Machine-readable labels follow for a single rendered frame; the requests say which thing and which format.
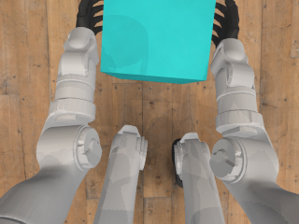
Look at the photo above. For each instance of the carton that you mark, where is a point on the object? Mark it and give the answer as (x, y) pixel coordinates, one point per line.
(157, 40)

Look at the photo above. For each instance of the robot left shin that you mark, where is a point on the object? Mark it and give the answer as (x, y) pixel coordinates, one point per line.
(116, 142)

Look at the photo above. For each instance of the left robot hand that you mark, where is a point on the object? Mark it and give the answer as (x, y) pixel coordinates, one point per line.
(85, 16)

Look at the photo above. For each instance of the robot left upper arm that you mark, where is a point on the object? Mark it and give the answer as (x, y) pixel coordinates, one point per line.
(65, 154)

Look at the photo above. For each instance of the robot right forearm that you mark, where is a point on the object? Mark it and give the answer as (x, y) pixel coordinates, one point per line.
(235, 93)

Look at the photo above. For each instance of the robot right upper arm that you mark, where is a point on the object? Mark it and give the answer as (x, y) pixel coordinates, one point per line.
(248, 168)

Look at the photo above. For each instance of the right robot thigh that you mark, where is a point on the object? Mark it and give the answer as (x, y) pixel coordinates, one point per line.
(201, 198)

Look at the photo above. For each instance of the robot left forearm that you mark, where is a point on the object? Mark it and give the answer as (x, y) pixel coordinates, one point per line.
(75, 83)

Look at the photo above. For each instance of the right robot hand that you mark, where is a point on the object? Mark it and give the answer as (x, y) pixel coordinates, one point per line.
(229, 23)

